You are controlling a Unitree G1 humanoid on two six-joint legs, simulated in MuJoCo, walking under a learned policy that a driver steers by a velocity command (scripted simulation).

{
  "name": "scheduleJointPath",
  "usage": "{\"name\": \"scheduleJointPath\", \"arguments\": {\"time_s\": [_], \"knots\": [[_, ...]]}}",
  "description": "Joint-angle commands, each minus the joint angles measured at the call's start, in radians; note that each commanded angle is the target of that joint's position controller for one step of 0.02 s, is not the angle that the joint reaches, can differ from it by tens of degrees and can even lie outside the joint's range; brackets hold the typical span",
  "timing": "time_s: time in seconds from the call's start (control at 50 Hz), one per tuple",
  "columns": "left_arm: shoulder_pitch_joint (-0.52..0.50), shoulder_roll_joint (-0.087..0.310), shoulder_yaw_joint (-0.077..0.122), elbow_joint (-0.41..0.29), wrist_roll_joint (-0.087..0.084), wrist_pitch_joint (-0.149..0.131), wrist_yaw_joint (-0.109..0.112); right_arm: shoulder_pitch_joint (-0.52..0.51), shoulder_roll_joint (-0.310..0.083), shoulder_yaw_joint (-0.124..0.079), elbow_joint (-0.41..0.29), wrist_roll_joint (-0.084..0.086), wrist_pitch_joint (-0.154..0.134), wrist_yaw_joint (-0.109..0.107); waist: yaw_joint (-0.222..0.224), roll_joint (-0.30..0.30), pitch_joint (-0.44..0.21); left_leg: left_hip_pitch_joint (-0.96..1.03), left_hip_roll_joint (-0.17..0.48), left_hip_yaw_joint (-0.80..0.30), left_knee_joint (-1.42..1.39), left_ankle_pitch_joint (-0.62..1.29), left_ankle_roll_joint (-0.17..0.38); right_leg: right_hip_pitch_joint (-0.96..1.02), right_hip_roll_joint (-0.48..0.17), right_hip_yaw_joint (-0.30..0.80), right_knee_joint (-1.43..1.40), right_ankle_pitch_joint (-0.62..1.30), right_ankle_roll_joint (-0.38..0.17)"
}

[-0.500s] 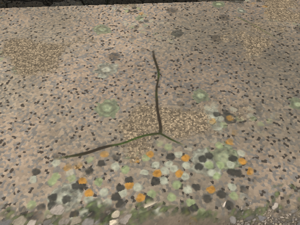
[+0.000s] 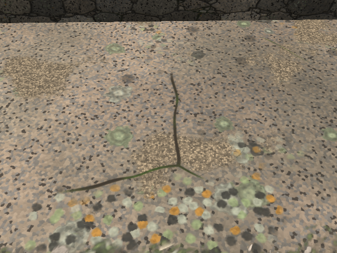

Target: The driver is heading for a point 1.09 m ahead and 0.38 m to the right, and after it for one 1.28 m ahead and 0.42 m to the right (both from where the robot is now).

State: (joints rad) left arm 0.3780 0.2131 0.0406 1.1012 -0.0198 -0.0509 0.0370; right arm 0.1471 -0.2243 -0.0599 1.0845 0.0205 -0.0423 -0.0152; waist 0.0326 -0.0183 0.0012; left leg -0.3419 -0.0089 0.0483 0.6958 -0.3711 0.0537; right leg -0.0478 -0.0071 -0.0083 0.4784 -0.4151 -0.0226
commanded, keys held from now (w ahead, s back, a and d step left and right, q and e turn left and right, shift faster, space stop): w+e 0.92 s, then w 0.08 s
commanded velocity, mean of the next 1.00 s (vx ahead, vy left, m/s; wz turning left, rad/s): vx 0.44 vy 0.00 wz -0.49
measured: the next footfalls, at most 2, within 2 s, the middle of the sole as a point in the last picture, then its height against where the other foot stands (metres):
right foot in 0.62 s outside the picture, level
left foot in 1.02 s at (217, 214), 0.11 m higher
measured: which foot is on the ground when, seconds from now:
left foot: down 0.00-0.58, up 0.60-1.00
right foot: down 0.00-0.08, up 0.10-0.60, down 0.62-1.00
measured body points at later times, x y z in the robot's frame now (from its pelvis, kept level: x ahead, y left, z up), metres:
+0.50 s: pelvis +0.17 -0.01 +0.00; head +0.19 -0.02 +0.45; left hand +0.40 +0.17 -0.11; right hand +0.06 -0.25 -0.15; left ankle +0.05 +0.12 -0.73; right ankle +0.27 -0.18 -0.67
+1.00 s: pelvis +0.42 -0.14 +0.02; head +0.45 -0.18 +0.47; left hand +0.51 +0.09 -0.11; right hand +0.57 -0.40 -0.03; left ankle +0.63 -0.12 -0.60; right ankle +0.27 -0.16 -0.73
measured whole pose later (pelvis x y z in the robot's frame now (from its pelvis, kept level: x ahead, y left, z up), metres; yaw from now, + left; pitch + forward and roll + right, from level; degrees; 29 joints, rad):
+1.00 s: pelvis +0.42 -0.14 +0.02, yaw -33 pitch +5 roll +3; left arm 0.47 0.15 0.01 0.94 -0.02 -0.02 0.03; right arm -0.04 -0.09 0.10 0.53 0.00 -0.10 -0.01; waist 0.02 -0.01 0.00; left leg -0.94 0.04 0.13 1.15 -0.30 0.02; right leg -0.01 0.00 0.17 0.20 -0.25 -0.06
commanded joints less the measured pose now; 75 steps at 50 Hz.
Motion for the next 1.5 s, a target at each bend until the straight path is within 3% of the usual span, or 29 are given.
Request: {"name": "scheduleJointPath", "arguments": {"time_s": [0.02, 0.06, 0.08, 0.1, 0.12, 0.22, 0.46, 0.52, 0.58, 0.6, 0.62, 0.64, 0.66, 0.68, 0.7, 0.74, 0.84, 0.92, 0.96, 1.02, 1.04, 1.06, 1.08, 1.1, 1.14, 1.2, 1.26, 1.42, 1.5], "knots": [[-0.023, 0.159, 0.034, -0.054, -0.014, -0.025, -0.006, -0.105, -0.075, -0.015, -0.082, 0.016, -0.065, 0.015, -0.038, -0.103, 0.187, -0.131, 0.034, -0.007, -0.097, -0.027, 0.013, -0.073, -0.275, 0.337, -0.233, 0.064, -0.185], [-0.093, 0.166, 0.036, -0.095, -0.016, -0.021, -0.012, 0.077, -0.109, -0.041, -0.015, 0.015, -0.072, 0.015, -0.121, -0.083, 0.093, 0.238, -0.024, 0.017, -0.230, 0.143, 0.000, -0.226, -0.160, 0.234, -0.105, 0.283, -0.127], [-0.133, 0.136, 0.029, -0.124, -0.014, -0.025, -0.013, 0.219, -0.182, -0.066, 0.012, 0.004, -0.073, 0.008, -0.180, 0.043, 0.029, 0.426, 0.102, -0.161, -0.316, 0.102, 0.043, -0.363, -0.059, 0.121, 0.144, 0.378, -0.068], [-0.124, 0.053, 0.010, -0.168, -0.005, -0.036, -0.008, 0.365, -0.282, -0.089, 0.031, -0.002, -0.070, 0.010, -0.204, 0.316, -0.072, 0.615, 0.341, -0.546, -0.466, 0.038, 0.172, -0.585, 0.067, 0.009, 0.494, 0.051, 0.002], [-0.119, 0.091, 0.025, -0.166, -0.018, -0.043, -0.009, 0.321, -0.173, -0.051, 0.024, -0.024, -0.080, 0.011, -0.162, 0.217, -0.061, 0.552, 0.421, -0.677, -0.497, 0.012, 0.206, -0.651, 0.041, 0.150, 0.722, -0.141, -0.014], [-0.104, 0.077, 0.052, -0.159, -0.023, -0.021, -0.027, 0.120, -0.075, -0.004, -0.046, -0.024, -0.085, 0.011, -0.046, 0.099, 0.077, 0.312, 0.265, -0.170, -0.559, 0.199, 0.060, -0.617, -0.106, 0.125, 0.683, 0.185, -0.063], [-0.392, 0.032, 0.028, -0.334, -0.004, 0.027, -0.073, 0.239, -0.148, -0.018, -0.096, -0.027, -0.039, -0.025, -0.093, 0.074, 0.142, 0.417, 0.318, 0.113, -0.515, 0.548, 0.093, -0.798, -0.107, -0.020, 0.470, 0.296, -0.008], [-0.385, 0.031, 0.025, -0.370, -0.002, 0.026, -0.098, 0.183, -0.175, -0.021, -0.139, -0.025, -0.016, -0.029, -0.035, 0.091, 0.095, 0.424, 0.324, 0.201, -0.385, 0.998, 0.062, -0.651, -0.061, -0.097, 0.402, 0.199, -0.067], [-0.199, 0.154, 0.088, -0.356, -0.007, 0.028, -0.102, 0.179, -0.246, -0.033, -0.167, -0.009, -0.007, -0.023, 0.084, 0.146, -0.085, 0.351, 0.302, 0.202, -0.002, 1.359, 0.043, -0.184, 0.069, -0.168, 0.252, 0.234, -0.121], [-0.047, 0.180, 0.115, -0.307, -0.004, 0.032, -0.088, 0.117, -0.257, -0.035, -0.184, 0.018, -0.020, -0.007, 0.172, 0.126, -0.139, 0.258, 0.237, 0.207, 0.206, 1.188, -0.006, 0.044, 0.083, -0.146, -0.009, 0.427, -0.154], [0.027, 0.230, 0.122, -0.248, 0.000, 0.039, -0.064, 0.090, -0.158, -0.014, -0.214, -0.015, -0.046, 0.004, 0.144, -0.074, -0.068, -0.133, 0.123, 0.141, 0.559, 0.122, -0.055, 0.296, -0.035, 0.084, -0.044, 0.582, -0.182], [-0.005, 0.316, 0.113, -0.296, 0.048, 0.029, -0.056, 0.161, -0.031, 0.028, -0.246, -0.025, -0.094, 0.018, 0.024, -0.239, -0.195, -0.412, 0.027, -0.006, 0.938, -0.272, -0.075, 0.447, -0.294, 0.544, 0.086, 1.115, -0.334], [0.123, 0.270, 0.107, -0.274, 0.061, 0.022, -0.066, 0.141, -0.088, 0.012, -0.263, 0.010, -0.125, 0.029, 0.110, -0.101, -0.389, -0.482, 0.005, -0.150, 1.035, -0.179, -0.089, 0.500, -0.393, 0.704, -0.093, 0.906, -0.481], [0.156, 0.213, 0.098, -0.219, 0.039, 0.016, -0.068, 0.068, -0.087, 0.010, -0.290, 0.051, -0.130, 0.030, 0.089, -0.045, -0.247, -0.624, 0.036, -0.118, 1.034, -0.116, -0.074, 0.427, -0.356, 0.675, -0.172, 0.499, -0.450], [0.085, 0.150, 0.078, -0.216, 0.011, 0.012, -0.070, -0.001, -0.061, 0.021, -0.305, 0.035, -0.123, 0.025, 0.056, 0.008, -0.111, -0.698, 0.073, -0.089, 1.059, -0.085, -0.059, 0.283, -0.298, 0.593, -0.184, 0.277, -0.371], [-0.030, 0.065, 0.029, -0.245, 0.024, 0.015, -0.068, -0.014, -0.017, 0.035, -0.326, 0.011, -0.090, 0.026, -0.017, -0.008, 0.006, -0.728, 0.089, -0.057, 1.310, -0.106, -0.053, -0.016, -0.244, 0.487, -0.210, 0.227, -0.322], [-0.057, 0.053, -0.024, -0.210, 0.027, 0.033, -0.045, -0.167, 0.100, 0.128, -0.558, -0.030, -0.063, 0.044, -0.097, -0.008, 0.124, -0.892, 0.114, -0.012, 1.321, 0.020, -0.034, -0.469, -0.110, 0.290, -0.270, 0.031, -0.193], [0.027, 0.154, 0.015, -0.229, -0.012, -0.005, -0.009, -0.275, 0.000, 0.110, -0.643, -0.076, -0.073, -0.009, -0.055, -0.054, -0.078, -0.277, 0.085, 0.100, 0.653, 0.273, -0.085, -0.506, -0.073, 0.224, -0.448, 0.370, -0.232], [0.092, 0.150, 0.014, -0.203, -0.015, 0.016, 0.000, -0.249, -0.003, 0.103, -0.640, -0.026, -0.074, -0.016, -0.082, -0.146, -0.093, -0.294, 0.021, 0.138, 0.416, 0.133, -0.052, -0.152, -0.111, 0.216, -0.352, 0.826, -0.194], [0.069, 0.162, 0.017, -0.199, 0.027, 0.026, 0.009, 0.028, -0.134, 0.044, -0.589, 0.017, -0.077, 0.022, -0.223, -0.271, -0.209, -0.185, -0.036, 0.057, 0.207, -0.010, 0.064, 0.221, -0.177, 0.179, 0.056, 1.638, -0.147], [0.021, 0.151, 0.019, -0.233, 0.038, 0.012, 0.006, 0.235, -0.199, 0.030, -0.527, -0.013, -0.081, 0.040, -0.277, -0.137, -0.354, 0.095, 0.090, -0.194, 0.139, 0.003, 0.142, 0.071, -0.150, 0.186, 0.340, 1.499, -0.168], [0.107, 0.007, 0.008, -0.271, 0.005, -0.008, -0.024, 0.328, -0.282, -0.003, -0.446, -0.066, -0.071, 0.047, -0.183, 0.432, -0.462, 0.400, 0.315, -0.823, -0.263, -0.109, 0.311, -0.360, 0.094, 0.175, 0.754, 0.661, -0.108], [0.131, -0.001, 0.001, -0.234, 0.043, -0.030, -0.074, 0.325, -0.208, 0.005, -0.431, -0.061, -0.058, 0.023, -0.180, 0.469, -0.447, 0.458, 0.419, -1.221, -0.484, -0.186, 0.371, -0.590, 0.204, 0.316, 1.116, 0.094, -0.086], [0.029, 0.040, 0.017, -0.271, 0.014, -0.034, -0.098, 0.211, -0.110, 0.025, -0.408, -0.010, -0.052, 0.009, -0.126, 0.292, -0.181, 0.291, 0.425, -1.048, -0.443, -0.347, 0.314, -0.772, 0.146, 0.289, 1.294, 0.045, -0.088], [-0.180, 0.013, -0.015, -0.395, 0.003, -0.018, -0.089, 0.149, 0.012, 0.057, -0.324, -0.033, -0.059, 0.027, -0.044, 0.022, 0.066, -0.048, 0.336, -0.609, -0.380, -0.293, 0.183, -0.820, 0.037, 0.156, 1.309, 0.080, -0.141], [-0.074, -0.005, -0.034, -0.389, -0.021, 0.007, -0.072, 0.086, 0.034, 0.053, -0.270, -0.035, -0.074, 0.053, 0.059, 0.052, 0.062, -0.154, 0.210, -0.249, -0.417, 0.016, 0.097, -0.723, -0.014, 0.177, 1.105, 0.174, -0.141], [-0.139, 0.036, -0.039, -0.422, 0.021, -0.003, -0.057, 0.135, -0.067, 0.028, -0.244, -0.025, -0.086, 0.034, 0.037, 0.034, 0.032, -0.098, 0.165, -0.081, -0.511, 0.171, 0.146, -0.678, -0.033, 0.071, 0.748, 0.322, -0.072], [-0.413, 0.054, -0.030, -0.490, -0.006, -0.045, -0.075, 0.294, -0.190, -0.009, -0.216, 0.008, -0.057, 0.001, -0.107, 0.110, 0.038, 0.219, 0.255, -0.130, -0.532, 0.223, 0.144, -0.546, -0.046, -0.009, 0.120, 0.370, 0.019], [-0.204, 0.155, 0.029, -0.427, 0.001, -0.062, -0.068, 0.255, -0.182, -0.014, -0.219, 0.002, -0.038, 0.009, 0.013, 0.116, -0.031, 0.223, 0.220, -0.137, -0.280, 0.422, 0.097, -0.233, 0.002, -0.020, -0.016, 0.291, -0.036]]}}
Keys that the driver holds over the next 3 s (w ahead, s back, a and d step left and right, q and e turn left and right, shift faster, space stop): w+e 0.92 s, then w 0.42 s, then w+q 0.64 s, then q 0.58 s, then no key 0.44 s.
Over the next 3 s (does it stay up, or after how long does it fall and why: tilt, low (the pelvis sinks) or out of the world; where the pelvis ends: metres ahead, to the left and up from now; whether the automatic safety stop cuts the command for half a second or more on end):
stays up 1.05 -0.48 0.11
